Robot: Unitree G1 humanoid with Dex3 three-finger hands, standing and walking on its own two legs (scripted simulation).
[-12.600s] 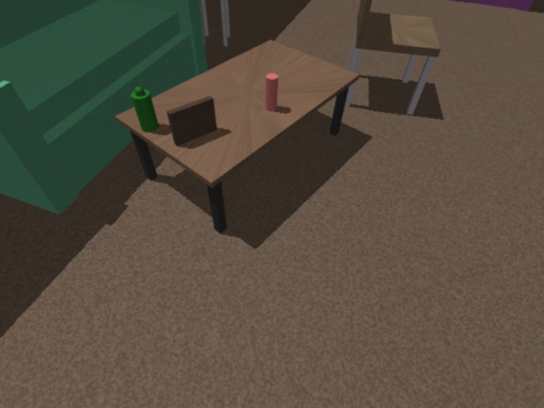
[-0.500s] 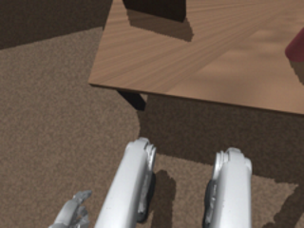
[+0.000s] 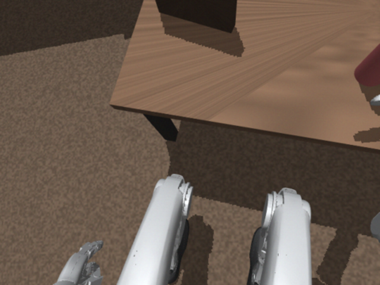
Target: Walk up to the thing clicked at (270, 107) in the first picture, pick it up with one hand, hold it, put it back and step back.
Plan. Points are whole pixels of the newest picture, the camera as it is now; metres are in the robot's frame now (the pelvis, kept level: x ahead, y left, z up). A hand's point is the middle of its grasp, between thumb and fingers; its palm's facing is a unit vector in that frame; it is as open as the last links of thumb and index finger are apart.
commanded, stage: close in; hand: right
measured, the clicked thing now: out of the picture +0.54 -0.29 +0.03
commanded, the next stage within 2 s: rest palm in 0.04 s
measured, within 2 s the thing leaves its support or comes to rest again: leaves its support in 1.42 s
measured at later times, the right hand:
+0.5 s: hand out of the picture +0.52 -0.29 +0.02, palm faces +0.27 +0.96 -0.04, open 16.0 cm
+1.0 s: hand out of the picture +0.54 -0.29 +0.03, palm faces +0.29 +0.96 -0.04, open 8.3 cm
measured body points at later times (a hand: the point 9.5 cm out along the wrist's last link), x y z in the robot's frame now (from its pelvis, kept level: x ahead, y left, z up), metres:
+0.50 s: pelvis +0.00 +0.00 -0.01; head +0.21 -0.04 +0.38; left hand +0.08 +0.28 -0.13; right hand +0.50 -0.34 +0.03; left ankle +0.08 +0.13 -0.39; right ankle +0.08 -0.15 -0.39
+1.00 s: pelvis +0.00 +0.00 -0.01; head +0.22 -0.04 +0.38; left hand +0.06 +0.29 -0.12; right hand +0.52 -0.34 +0.04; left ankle +0.08 +0.13 -0.39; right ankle +0.08 -0.15 -0.39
